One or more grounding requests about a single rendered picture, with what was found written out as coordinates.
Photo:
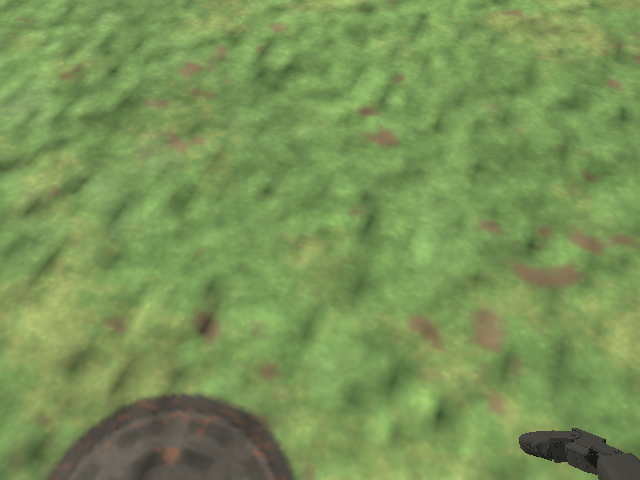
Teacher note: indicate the robot right hand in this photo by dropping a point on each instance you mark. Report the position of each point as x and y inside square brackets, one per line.
[584, 451]

